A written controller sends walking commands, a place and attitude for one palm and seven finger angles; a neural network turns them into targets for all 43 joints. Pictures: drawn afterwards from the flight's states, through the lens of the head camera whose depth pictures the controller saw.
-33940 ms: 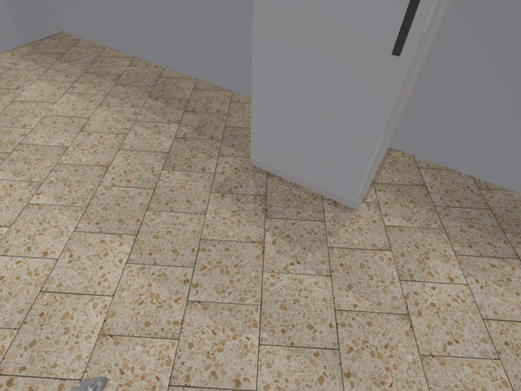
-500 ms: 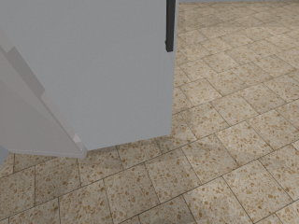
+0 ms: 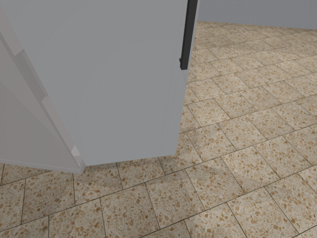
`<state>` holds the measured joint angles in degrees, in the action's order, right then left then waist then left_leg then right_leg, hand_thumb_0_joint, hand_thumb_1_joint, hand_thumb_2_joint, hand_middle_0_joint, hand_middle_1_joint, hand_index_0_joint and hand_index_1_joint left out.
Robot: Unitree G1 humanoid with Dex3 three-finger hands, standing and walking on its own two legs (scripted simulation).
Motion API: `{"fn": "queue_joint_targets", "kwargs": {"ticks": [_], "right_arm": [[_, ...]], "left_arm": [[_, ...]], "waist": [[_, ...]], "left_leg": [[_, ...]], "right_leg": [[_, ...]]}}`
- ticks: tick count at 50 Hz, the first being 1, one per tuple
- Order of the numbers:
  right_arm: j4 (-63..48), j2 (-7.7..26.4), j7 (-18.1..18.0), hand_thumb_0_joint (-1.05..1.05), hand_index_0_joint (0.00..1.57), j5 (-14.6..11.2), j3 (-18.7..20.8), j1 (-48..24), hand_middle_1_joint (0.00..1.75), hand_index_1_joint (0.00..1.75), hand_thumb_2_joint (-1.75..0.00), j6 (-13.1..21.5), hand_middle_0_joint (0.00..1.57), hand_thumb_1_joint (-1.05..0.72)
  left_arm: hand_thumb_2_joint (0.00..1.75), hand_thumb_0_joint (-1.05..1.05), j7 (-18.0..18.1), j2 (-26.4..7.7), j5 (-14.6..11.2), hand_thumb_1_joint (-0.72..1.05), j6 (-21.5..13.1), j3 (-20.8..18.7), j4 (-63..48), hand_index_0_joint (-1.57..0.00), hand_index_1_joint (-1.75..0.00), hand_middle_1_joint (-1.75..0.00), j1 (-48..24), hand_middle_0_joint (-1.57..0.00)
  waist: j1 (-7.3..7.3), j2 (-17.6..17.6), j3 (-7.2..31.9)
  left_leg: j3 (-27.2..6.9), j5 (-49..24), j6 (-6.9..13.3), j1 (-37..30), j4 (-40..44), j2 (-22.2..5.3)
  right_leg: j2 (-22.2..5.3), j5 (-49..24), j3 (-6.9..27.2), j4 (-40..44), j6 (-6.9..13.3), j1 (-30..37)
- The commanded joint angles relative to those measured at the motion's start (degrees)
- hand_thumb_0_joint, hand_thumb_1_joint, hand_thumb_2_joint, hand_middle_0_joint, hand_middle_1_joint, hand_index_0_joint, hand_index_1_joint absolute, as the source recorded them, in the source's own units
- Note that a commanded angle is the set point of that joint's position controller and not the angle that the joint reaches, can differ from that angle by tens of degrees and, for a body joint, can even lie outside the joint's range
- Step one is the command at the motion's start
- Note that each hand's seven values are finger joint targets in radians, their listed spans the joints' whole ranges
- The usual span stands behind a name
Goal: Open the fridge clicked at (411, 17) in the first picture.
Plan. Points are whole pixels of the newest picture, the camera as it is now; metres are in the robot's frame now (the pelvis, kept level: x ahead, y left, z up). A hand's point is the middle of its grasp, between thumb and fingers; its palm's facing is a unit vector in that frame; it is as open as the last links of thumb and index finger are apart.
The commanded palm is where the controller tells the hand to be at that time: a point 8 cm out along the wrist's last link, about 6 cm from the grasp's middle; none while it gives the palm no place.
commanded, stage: let the arm hang, fingers relaxed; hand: right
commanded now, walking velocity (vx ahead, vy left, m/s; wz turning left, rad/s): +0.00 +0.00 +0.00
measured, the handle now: (189, 8) +0.73 -0.04 +0.26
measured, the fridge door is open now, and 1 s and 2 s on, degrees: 73 73 73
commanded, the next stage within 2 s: look to check the result in 0.18 s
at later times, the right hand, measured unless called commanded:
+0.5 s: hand out of the picture +0.00 -0.16 -0.18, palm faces +0.03 +0.98 -0.17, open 7.4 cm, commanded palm none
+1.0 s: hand out of the picture +0.01 -0.16 -0.18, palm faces +0.02 +0.99 -0.17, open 7.4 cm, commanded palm none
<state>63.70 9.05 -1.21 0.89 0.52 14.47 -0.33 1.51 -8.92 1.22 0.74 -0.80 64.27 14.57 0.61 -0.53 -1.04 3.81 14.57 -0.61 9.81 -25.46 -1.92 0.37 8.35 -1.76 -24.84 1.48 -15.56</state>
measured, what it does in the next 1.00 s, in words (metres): stands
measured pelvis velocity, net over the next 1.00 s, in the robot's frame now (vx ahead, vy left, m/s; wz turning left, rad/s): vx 0.02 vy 0.00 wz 0.00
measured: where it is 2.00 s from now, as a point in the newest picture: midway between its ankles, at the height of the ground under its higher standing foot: outside the picture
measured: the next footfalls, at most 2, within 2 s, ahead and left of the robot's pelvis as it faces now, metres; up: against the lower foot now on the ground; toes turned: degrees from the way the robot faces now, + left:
none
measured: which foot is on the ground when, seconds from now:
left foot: down 0.00-1.00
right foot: down 0.00-1.00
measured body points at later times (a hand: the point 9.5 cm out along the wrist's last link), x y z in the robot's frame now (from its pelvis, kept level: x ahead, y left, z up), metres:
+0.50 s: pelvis +0.01 +0.01 +0.00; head +0.03 +0.00 +0.45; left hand +0.01 +0.23 -0.16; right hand +0.00 -0.21 -0.16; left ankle -0.01 +0.13 -0.74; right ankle +0.06 -0.10 -0.74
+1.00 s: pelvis +0.02 +0.00 +0.00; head +0.03 +0.00 +0.45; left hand +0.02 +0.23 -0.16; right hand +0.01 -0.22 -0.16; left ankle -0.01 +0.13 -0.74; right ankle +0.06 -0.10 -0.74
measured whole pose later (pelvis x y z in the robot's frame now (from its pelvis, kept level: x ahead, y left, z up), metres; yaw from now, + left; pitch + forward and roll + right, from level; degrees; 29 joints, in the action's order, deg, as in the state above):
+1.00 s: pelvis +0.02 +0.00 +0.00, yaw +0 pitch -1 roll +1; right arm 65.6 8.7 -1.5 0.6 0.5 15.3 0.0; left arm 2.1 -8.2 0.9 0.5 -0.5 66.2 13.8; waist 0.4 0.4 -2.7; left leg 4.0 14.6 -0.3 6.3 -22.2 -1.3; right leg -0.1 9.5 -1.5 -23.8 1.0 -13.0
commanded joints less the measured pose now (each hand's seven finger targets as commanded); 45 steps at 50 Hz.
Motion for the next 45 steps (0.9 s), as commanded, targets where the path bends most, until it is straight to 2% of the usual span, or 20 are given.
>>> {"fn": "queue_joint_targets", "kwargs": {"ticks": [1, 6, 12, 18, 19, 29, 35, 38, 40, 43, 45], "right_arm": [[-0.3, 6.2, -0.5, 0.00, 0.20, 0.0, 1.1, 4.7, 0.30, 0.30, -0.90, 0.7, 0.20, -0.90], [0.0, 6.0, -0.5, 0.00, 0.20, -0.1, 1.1, 3.9, 0.30, 0.30, -0.90, 0.8, 0.20, -0.90], [0.2, 5.8, -0.5, 0.00, 0.20, -0.2, 1.0, 3.9, 0.30, 0.30, -0.90, 0.8, 0.20, -0.90], [0.5, 5.5, -0.7, 0.00, 0.20, -0.2, 0.9, 4.7, 0.30, 0.30, -0.90, 1.0, 0.20, -0.90], [0.7, 5.4, -0.6, 0.00, 0.20, -0.3, 0.9, 4.5, 0.30, 0.30, -0.90, 0.9, 0.20, -0.90], [1.3, 5.1, -0.6, 0.00, 0.20, -0.2, 0.7, 5.4, 0.30, 0.30, -0.90, 0.8, 0.20, -0.90], [1.4, 5.1, -0.6, 0.00, 0.20, -0.2, 0.8, 5.6, 0.30, 0.30, -0.90, 1.0, 0.20, -0.90], [1.4, 5.1, -0.7, 0.00, 0.20, -0.2, 0.8, 5.9, 0.30, 0.30, -0.90, 1.0, 0.20, -0.90], [1.5, 4.9, -0.7, 0.00, 0.20, -0.2, 0.8, 5.3, 0.30, 0.30, -0.90, 0.9, 0.20, -0.90], [1.3, 5.4, -0.7, 0.00, 0.20, -0.3, 0.8, 5.9, 0.30, 0.30, -0.90, 1.0, 0.20, -0.90], [1.3, 5.2, -0.7, 0.00, 0.20, -0.3, 0.8, 5.4, 0.30, 0.30, -0.90, 1.0, 0.20, -0.90]], "left_arm": [[0.90, 0.00, 0.2, -5.1, 0.1, 0.90, -0.9, -0.4, -1.5, -0.20, -0.30, -0.30, 2.6, -0.20], [0.90, 0.00, 0.4, -4.7, 0.0, 0.90, -0.9, -0.4, -1.1, -0.20, -0.30, -0.30, 2.3, -0.20], [0.90, 0.00, 0.4, -4.8, 0.0, 0.90, -0.7, -0.4, -0.8, -0.20, -0.30, -0.30, 2.4, -0.20], [0.90, 0.00, 0.6, -4.8, -0.2, 0.90, -0.8, -0.4, -0.6, -0.20, -0.30, -0.30, 2.5, -0.20], [0.90, 0.00, 0.6, -4.6, -0.2, 0.90, -0.8, -0.4, -0.4, -0.20, -0.30, -0.30, 2.3, -0.20], [0.90, 0.00, 0.7, -4.5, -0.2, 0.90, -0.6, -0.3, 0.0, -0.20, -0.30, -0.30, 2.3, -0.20], [0.90, 0.00, 0.8, -4.6, -0.2, 0.90, -0.9, -0.3, 0.1, -0.20, -0.30, -0.30, 2.4, -0.20], [0.90, 0.00, 0.8, -4.8, -0.3, 0.90, -0.9, -0.4, -0.1, -0.20, -0.30, -0.30, 2.1, -0.20], [0.90, 0.00, 0.8, -4.7, -0.2, 0.90, -0.9, -0.3, 0.1, -0.20, -0.30, -0.30, 2.2, -0.20], [0.90, 0.00, 0.8, -4.9, -0.3, 0.90, -1.0, -0.3, 0.1, -0.20, -0.30, -0.30, 2.2, -0.20], [0.90, 0.00, 0.8, -4.6, -0.3, 0.90, -1.0, -0.2, 0.2, -0.20, -0.30, -0.30, 2.2, -0.20]], "waist": [[-0.55, -0.3, -2.5], [-0.42, -1.2, -2.9], [-0.19, 0.4, -2.8], [-0.18, 1.3, -1.4], [-0.11, 0.3, -1.9], [-0.07, 0.3, -3.6], [-0.26, 0.1, -1.4], [-0.43, 1.4, -2.9], [-0.18, 0.8, -3.4], [-0.49, 0.1, -2.1], [-0.24, 0.1, -2.6]], "left_leg": [[-4.2, 0.7, 2.5, 2.2, 6.0, -3.8], [-4.4, -0.5, 2.5, 2.0, 6.8, -4.0], [-4.5, 0.2, 2.6, 2.4, 7.7, -4.1], [-4.4, -2.0, 2.6, 1.8, 7.9, -4.2], [-4.3, -1.8, 2.6, 2.0, 7.8, -4.3], [-4.4, 0.2, 2.6, 2.6, 8.5, -4.0], [-4.3, -2.2, 2.5, 0.9, 7.9, -4.0], [-4.1, -2.0, 2.6, 1.5, 8.4, -4.0], [-4.2, -1.0, 2.5, 1.7, 8.4, -4.0], [-4.2, -2.2, 2.5, 0.8, 8.3, -4.1], [-4.3, -2.1, 2.5, 0.8, 8.3, -4.1]], "right_leg": [[-5.5, 1.2, 6.6, 6.4, 0.3, 0.6], [-5.3, -1.0, 6.0, 5.7, 0.0, 1.5], [-5.3, -0.9, 5.8, 5.2, -0.1, 2.7], [-5.6, -4.3, 5.4, 4.0, 0.1, 4.5], [-5.6, -4.0, 5.3, 4.2, 0.0, 4.4], [-5.5, -1.2, 5.5, 5.0, 0.0, 3.9], [-5.7, -3.9, 5.6, 4.8, 0.2, 4.8], [-5.7, -4.1, 5.5, 4.6, 0.2, 4.5], [-5.7, -2.9, 5.6, 5.1, 0.1, 4.1], [-5.6, -4.5, 5.6, 4.7, 0.2, 4.9], [-5.6, -4.2, 5.7, 5.0, 0.1, 4.4]]}}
